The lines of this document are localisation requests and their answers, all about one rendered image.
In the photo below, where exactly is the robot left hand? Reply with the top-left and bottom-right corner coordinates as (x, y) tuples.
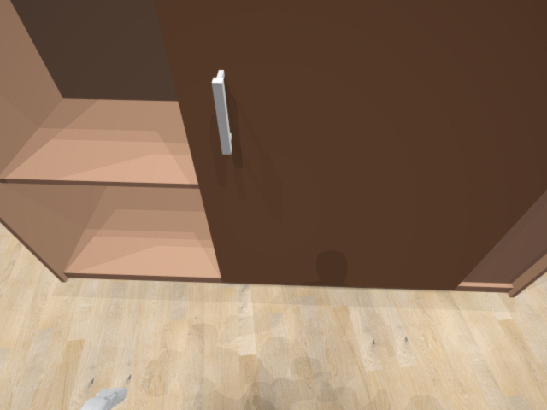
(80, 388), (127, 410)

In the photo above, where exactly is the wardrobe door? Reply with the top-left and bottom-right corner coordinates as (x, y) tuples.
(462, 191), (547, 284)
(153, 0), (547, 290)

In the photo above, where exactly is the handle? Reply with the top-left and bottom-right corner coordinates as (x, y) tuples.
(212, 70), (232, 155)

